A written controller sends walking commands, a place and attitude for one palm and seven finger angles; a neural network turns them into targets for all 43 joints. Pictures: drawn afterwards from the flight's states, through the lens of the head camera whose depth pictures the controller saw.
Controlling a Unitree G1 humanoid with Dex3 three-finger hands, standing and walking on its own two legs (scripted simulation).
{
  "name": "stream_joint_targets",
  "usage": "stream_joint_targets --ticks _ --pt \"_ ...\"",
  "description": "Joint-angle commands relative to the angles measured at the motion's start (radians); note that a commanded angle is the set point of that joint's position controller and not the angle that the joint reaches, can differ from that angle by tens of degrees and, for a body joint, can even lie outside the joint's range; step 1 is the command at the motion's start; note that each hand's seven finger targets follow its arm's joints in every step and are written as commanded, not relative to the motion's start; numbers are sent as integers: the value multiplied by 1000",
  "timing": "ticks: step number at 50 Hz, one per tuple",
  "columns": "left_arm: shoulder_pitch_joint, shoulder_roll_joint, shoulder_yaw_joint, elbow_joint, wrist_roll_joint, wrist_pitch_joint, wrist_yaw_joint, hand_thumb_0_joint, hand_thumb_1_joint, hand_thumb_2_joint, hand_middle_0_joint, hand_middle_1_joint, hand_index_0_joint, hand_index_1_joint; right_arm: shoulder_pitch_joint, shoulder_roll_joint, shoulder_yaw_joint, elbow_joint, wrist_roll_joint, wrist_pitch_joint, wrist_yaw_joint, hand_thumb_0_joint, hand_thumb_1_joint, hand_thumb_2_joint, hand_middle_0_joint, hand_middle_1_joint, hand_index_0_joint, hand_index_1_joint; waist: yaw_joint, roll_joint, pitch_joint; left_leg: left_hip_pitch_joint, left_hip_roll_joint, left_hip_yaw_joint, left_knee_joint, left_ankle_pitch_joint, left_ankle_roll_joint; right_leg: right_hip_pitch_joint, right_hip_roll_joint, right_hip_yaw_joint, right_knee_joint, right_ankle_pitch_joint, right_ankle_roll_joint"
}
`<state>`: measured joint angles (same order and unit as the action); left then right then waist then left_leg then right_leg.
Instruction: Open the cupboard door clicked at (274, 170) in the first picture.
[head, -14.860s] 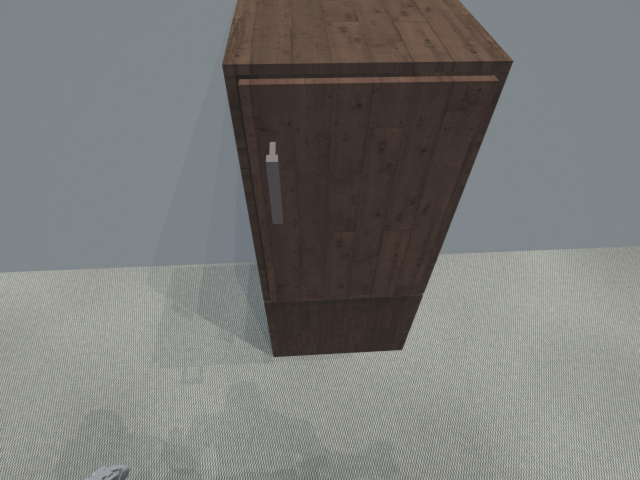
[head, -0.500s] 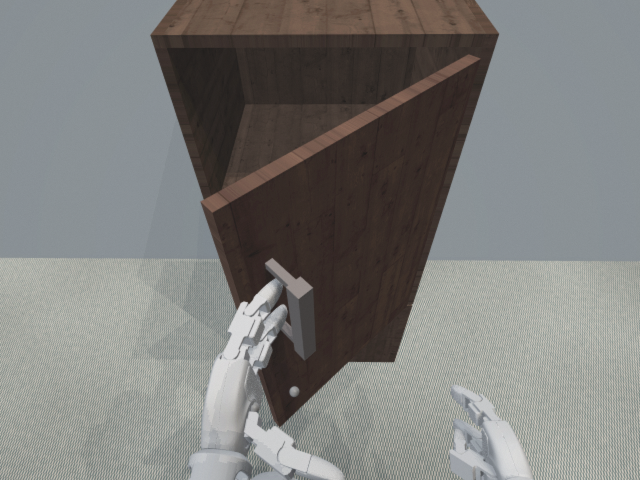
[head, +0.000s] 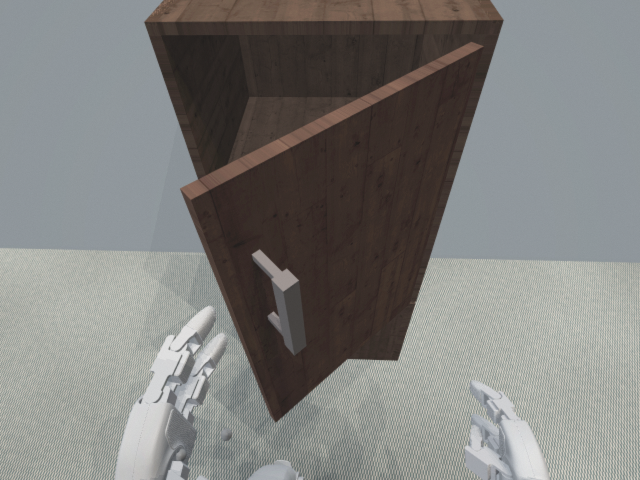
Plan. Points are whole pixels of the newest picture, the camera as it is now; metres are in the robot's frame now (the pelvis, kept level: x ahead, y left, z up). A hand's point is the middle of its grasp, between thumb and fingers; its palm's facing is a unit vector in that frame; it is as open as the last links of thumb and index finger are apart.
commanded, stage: slide the hand sideways off the handle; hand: left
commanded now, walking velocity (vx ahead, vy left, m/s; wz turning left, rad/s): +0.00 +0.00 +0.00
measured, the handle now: (280, 305) +0.29 +0.07 +0.10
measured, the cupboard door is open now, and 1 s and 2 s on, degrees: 44 44 44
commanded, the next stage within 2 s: draw the hand back to the body in 0.06 s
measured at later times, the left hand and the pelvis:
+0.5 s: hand (174, 419) +0.16 +0.14 +0.14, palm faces -0.01 -1.00 -0.04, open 16.3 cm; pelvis +0.01 +0.00 +0.02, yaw +0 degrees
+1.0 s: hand (47, 370) +0.18 +0.23 +0.18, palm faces +0.28 -0.90 -0.34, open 13.4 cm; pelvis +0.02 +0.03 +0.06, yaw +0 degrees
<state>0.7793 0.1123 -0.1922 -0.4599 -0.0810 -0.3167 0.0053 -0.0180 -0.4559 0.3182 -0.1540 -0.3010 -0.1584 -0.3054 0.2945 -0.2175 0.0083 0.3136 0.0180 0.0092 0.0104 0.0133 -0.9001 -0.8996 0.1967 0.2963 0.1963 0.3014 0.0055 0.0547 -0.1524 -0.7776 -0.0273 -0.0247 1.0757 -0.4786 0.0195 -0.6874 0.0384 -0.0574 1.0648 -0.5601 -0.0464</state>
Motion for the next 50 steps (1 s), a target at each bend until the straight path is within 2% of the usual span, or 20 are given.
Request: stream_joint_targets --ticks 1,3,4,6,8,9,12,15,18,24,26,28,29,33,34,35,36,40,42,50 --pt "47 64 55 -217 -28 -72 -42 0 -500 300 -150 -300 -150 -300 -86 -80 -46 -180 7 -66 -27 0 -900 -900 200 300 200 300 -13 -113 -68 74 0 -22 -120 128 18 44 -23 89 -223 252 41" --pt "21 58 44 -234 -35 -79 -48 0 -500 300 -150 -300 -150 -300 -89 -83 -42 -182 8 -73 -31 0 -900 -900 200 300 200 300 -15 -76 -74 79 -2 -23 -115 132 20 36 -25 91 -221 246 39" --pt "9 54 43 -229 -41 -81 -50 0 -500 300 -150 -300 -150 -300 -87 -82 -42 -178 9 -78 -33 0 -900 -900 200 300 200 300 -23 -80 -61 76 -2 -24 -113 119 20 23 -25 90 -227 227 40" --pt "20 55 53 -214 -49 -83 -51 0 -500 300 -150 -300 -150 -300 -88 -82 -43 -178 9 -83 -36 0 -900 -900 200 300 200 300 -19 -106 -60 65 -2 -25 -109 100 19 22 -28 99 -239 196 43" --pt "7 55 55 -219 -50 -83 -51 0 -500 300 -150 -300 -150 -300 -90 -82 -43 -177 10 -87 -37 0 -900 -900 200 300 200 300 -14 -98 -81 70 -3 -24 -107 111 19 32 -29 102 -235 202 42" --pt "8 98 101 -227 -51 -79 -47 0 -500 300 -150 -300 -150 -300 -87 -81 -47 -172 13 -83 -40 0 -900 -900 200 300 200 300 -7 -84 -89 78 1 -21 -111 114 18 40 -29 106 -240 205 41" --pt "22 143 163 -256 -62 -53 -42 0 -500 300 -150 -300 -150 -300 -95 -79 -44 -174 21 -73 -47 0 -900 -900 200 300 200 300 14 -54 -106 104 2 -16 -131 141 18 89 -28 111 -253 233 39" --pt "21 119 169 -257 -92 -29 -60 0 -500 300 -150 -300 -150 -300 -100 -75 -39 -167 28 -73 -53 0 -900 -900 200 300 200 300 1 -90 -67 130 1 -18 -154 143 20 93 -26 97 -281 258 49" --pt "7 116 169 -259 -113 -7 -87 0 -500 300 -150 -300 -150 -300 -106 -85 -36 -159 33 -84 -60 0 -900 -900 200 300 200 300 -10 -86 -36 158 5 -23 -176 146 22 90 -24 83 -303 256 50" --pt "14 168 250 -264 -138 38 -121 0 -500 300 -150 -300 -150 -300 -106 -91 -35 -142 36 -98 -69 0 -900 -900 200 300 200 300 11 -73 -36 212 9 -29 -233 187 23 129 -10 40 -307 296 40" --pt "-2 176 265 -285 -150 51 -128 0 -500 300 -150 -300 -150 -300 -107 -90 -31 -138 37 -103 -71 0 -900 -900 200 300 200 300 13 -36 -34 236 8 -29 -247 195 22 131 -7 29 -313 296 37" --pt "-23 182 284 -291 -163 62 -133 0 -500 300 -150 -300 -150 -300 -112 -93 -29 -134 38 -109 -73 0 -900 -900 200 300 200 300 13 -60 -31 243 8 -32 -256 198 22 146 -5 28 -325 294 37" --pt "-38 194 302 -297 -169 64 -137 0 -465 315 -151 -300 -151 -300 -109 -97 -29 -127 40 -112 -74 0 -900 -900 200 300 200 300 13 -37 -45 258 9 -33 -262 207 21 149 -4 27 -328 302 35" --pt "-46 219 349 -300 -197 92 -160 0 -325 375 -156 -300 -156 -300 -119 -103 -23 -110 45 -132 -76 0 -900 -900 200 300 200 300 26 -21 -49 292 10 -36 -287 240 18 184 -2 16 -342 337 31" --pt "-58 362 376 -359 -49 138 -41 0 -290 390 -158 -300 -158 -300 -118 -97 -17 -120 31 -114 -109 0 -900 -900 200 300 200 300 67 -15 -39 305 26 -36 -329 254 16 211 -37 75 -404 345 13" --pt "-35 273 332 -351 -37 173 8 0 -255 405 -159 -300 -159 -300 -114 -78 -5 -115 26 -108 -119 0 -900 -900 200 300 200 300 41 -4 -2 332 23 -33 -342 251 14 206 -42 66 -430 329 14" --pt "-15 243 312 -305 -19 202 37 0 -220 420 -160 -300 -160 -300 -110 -75 -3 -96 24 -99 -123 0 -900 -900 200 300 200 300 35 -21 42 345 29 -35 -355 244 15 203 -41 52 -444 318 18" --pt "-104 282 342 -316 11 231 95 0 -80 480 -165 -300 -165 -300 -143 -88 10 -68 15 -95 -131 0 -900 -900 200 300 200 300 32 -23 57 419 32 -46 -426 224 19 249 -39 38 -502 270 19" --pt "-146 322 383 -301 19 233 117 0 -10 510 -168 -300 -168 -300 -158 -94 13 -46 11 -106 -137 0 -900 -900 200 300 200 300 37 -26 70 445 33 -53 -467 205 19 280 -40 36 -536 249 16" --pt "-202 329 439 -274 20 223 131 0 270 630 -178 -300 -178 -300 -196 -100 21 32 2 -145 -120 0 -900 -900 200 300 200 300 45 22 83 562 42 -69 -592 300 4 409 -35 24 -595 329 15"
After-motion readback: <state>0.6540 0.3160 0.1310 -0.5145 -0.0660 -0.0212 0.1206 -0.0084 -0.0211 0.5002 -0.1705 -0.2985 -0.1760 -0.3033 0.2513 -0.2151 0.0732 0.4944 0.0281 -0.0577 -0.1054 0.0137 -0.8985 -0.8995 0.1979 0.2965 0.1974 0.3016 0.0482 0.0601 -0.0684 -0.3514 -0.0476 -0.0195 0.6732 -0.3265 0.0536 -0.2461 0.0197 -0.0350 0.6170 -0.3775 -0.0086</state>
